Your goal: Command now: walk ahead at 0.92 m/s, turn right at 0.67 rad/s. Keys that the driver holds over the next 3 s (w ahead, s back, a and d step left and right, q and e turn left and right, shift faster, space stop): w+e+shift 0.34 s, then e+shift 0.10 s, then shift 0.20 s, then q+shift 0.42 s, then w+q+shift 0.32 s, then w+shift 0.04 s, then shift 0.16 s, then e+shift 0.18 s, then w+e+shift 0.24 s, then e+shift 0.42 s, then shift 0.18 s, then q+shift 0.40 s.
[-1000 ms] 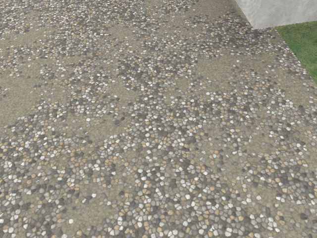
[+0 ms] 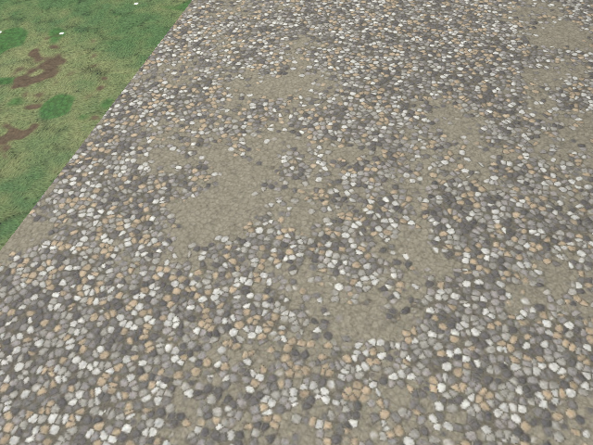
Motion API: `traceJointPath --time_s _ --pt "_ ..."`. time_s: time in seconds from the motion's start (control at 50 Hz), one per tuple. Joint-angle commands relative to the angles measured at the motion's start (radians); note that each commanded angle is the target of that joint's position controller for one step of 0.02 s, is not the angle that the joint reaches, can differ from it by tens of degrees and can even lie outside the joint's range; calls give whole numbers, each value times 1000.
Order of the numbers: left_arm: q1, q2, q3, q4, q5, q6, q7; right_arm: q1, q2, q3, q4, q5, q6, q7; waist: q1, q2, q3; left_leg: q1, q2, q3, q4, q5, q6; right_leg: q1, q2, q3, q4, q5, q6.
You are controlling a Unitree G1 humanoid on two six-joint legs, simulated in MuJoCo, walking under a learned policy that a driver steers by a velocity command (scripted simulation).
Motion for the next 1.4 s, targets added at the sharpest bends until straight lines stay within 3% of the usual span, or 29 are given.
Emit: traceJointPath --time_s 0.02,0.16,0.22,0.24,0.26,0.28,0.3,0.32,0.36,0.4,0.46,0.54,0.62,0.64,0.66,0.68,0.7,0.72,0.76,0.84,0.94,1.06,1.1,1.12,1.14,1.16,1.2,1.22,1.4 --pt "48 154 43 -32 -12 -25 12 -155 -89 -8 -124 -2 4 9 9 -90 130 -308 51 3 -71 32 -46 80 -242 387 -275 -104 -162" --pt "114 174 60 15 -22 -28 25 -390 -55 23 -220 38 -3 16 69 -126 111 -55 -23 61 -461 275 -42 33 -212 339 -237 526 -106" --pt "65 222 68 16 -20 -32 29 -186 -130 -9 -164 46 -7 -15 -42 -112 -50 342 -87 58 -522 158 -3 28 -194 301 16 921 -31" --pt "22 255 75 10 -14 -37 24 8 -166 -30 -114 54 -8 -35 -152 -111 -145 572 -58 38 -527 115 10 -44 -168 289 241 917 -10" --pt "-14 214 66 -4 -6 -51 21 221 -224 -62 -71 41 -11 -61 -243 -76 -253 819 72 -72 -498 -91 32 -187 -116 258 508 723 -6" --pt "56 27 23 -37 -36 -55 25 308 -287 -83 -57 -8 -15 -74 -194 198 -389 1047 406 -514 -614 -495 106 -445 -14 148 867 -96 2" --pt "48 79 14 -71 -40 -38 24 225 -285 -89 -68 10 -3 -67 -148 274 -427 967 473 -860 -785 -641 147 -543 -38 74 1005 -172 -5" --pt "-40 130 24 -59 -14 -21 24 116 -190 -76 -76 19 0 -63 -134 148 -236 812 407 -706 -799 -628 139 -596 -113 48 998 -63 -9" --pt "-127 113 25 -56 13 4 1 80 -93 -53 -47 13 -4 -58 -109 -10 -35 584 342 -412 -806 -200 130 -580 -177 13 942 -15 8" --pt "-146 66 21 -80 24 37 -9 104 -59 -41 1 26 -25 -52 -57 29 50 469 326 -211 -796 297 132 -564 -203 -5 915 -77 38" --pt "-243 28 5 -160 29 59 -22 77 -37 -35 36 66 -49 -34 -11 66 82 408 298 -2 -824 684 101 -579 -210 -34 761 -28 56" --pt "-246 24 -14 -165 24 39 -66 -21 -89 -50 35 76 -58 -34 37 73 55 220 156 227 -813 646 50 -194 -101 -165 291 354 59" --pt "-11 101 16 -70 66 26 -45 32 -164 -65 43 97 -34 -43 136 0 -78 255 169 215 -389 715 30 139 -43 -117 185 384 -11" --pt "26 138 27 -50 73 16 -27 71 -145 -60 51 95 -21 -44 148 -58 -96 197 108 222 -131 367 9 219 -103 -61 118 520 -31" --pt "-32 231 36 -82 67 9 -6 241 -27 -36 49 75 4 -41 23 -309 -180 26 0 207 295 -516 -19 384 -406 202 282 1360 -91" --pt "-9 215 34 -129 14 10 5 376 -59 -32 69 118 29 -58 47 -232 -478 -8 -46 -51 426 -448 -12 524 -606 446 250 1517 -237" --pt "-101 167 28 -148 -6 21 26 311 -99 -37 86 104 45 -69 44 -112 -414 24 -30 -102 395 -311 -14 352 -547 376 158 1209 -231" --pt "-189 104 3 -143 -8 26 34 248 -108 -38 78 87 51 -64 1 -82 -245 16 1 -77 307 -259 -20 180 -498 295 84 969 -198" --pt "-228 50 -19 -115 2 20 43 236 -86 -36 101 61 76 -56 -46 -78 -104 104 38 -53 164 -225 -31 -23 -440 176 4 857 -133" --pt "-226 76 -5 -95 16 10 48 205 -52 -56 90 68 119 -43 -69 -84 -110 147 21 13 160 -188 -37 -113 -421 31 -58 796 -153" --pt "-252 43 -2 -100 24 29 60 72 -15 -60 30 62 147 -21 -51 -153 -52 82 55 47 -60 -106 -33 -108 -399 -78 -119 300 -115" --pt "-223 102 29 -98 26 58 55 8 -24 -68 -37 67 155 7 -21 -179 -48 192 27 131 -320 -179 1 -74 -467 -138 -54 151 -72" --pt "-234 142 48 -115 24 65 49 100 -53 -82 -18 69 150 23 -62 -152 -81 387 -10 157 -470 -200 58 -207 -461 -165 -41 -352 9" --pt "-279 116 46 -133 31 76 47 246 -95 -101 43 68 145 26 -123 -34 -45 534 4 55 -559 -314 111 -392 -398 -212 125 -532 69" --pt "-333 10 16 -177 26 88 36 321 -212 -130 56 63 142 12 -167 303 63 531 261 -422 -826 -740 227 -669 -211 -336 519 -522 151" --pt "-480 38 15 -246 41 79 32 249 -216 -119 1 59 135 -9 -181 220 182 393 344 -745 -1023 -891 292 -819 -134 -115 626 -313 167" --pt "-420 98 32 -228 21 43 11 110 -178 -106 -17 60 128 -45 -67 124 193 305 265 -556 -1009 -640 240 -727 -192 -37 611 -25 178" --pt "-364 104 35 -193 36 36 5 84 -186 -111 -27 64 113 -40 -47 106 148 333 210 -473 -988 -503 218 -674 -189 -45 599 37 186" --pt "-464 70 20 -201 30 43 -5 245 -158 -112 2 71 41 -22 -126 81 78 471 113 -422 -913 -217 233 -640 -153 -54 397 146 218"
